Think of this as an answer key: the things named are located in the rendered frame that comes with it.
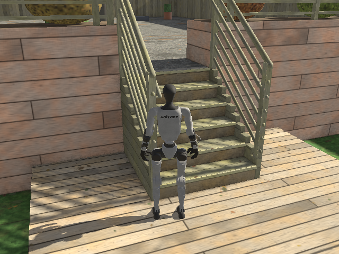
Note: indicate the stairs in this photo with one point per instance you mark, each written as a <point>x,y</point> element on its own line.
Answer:
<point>207,163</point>

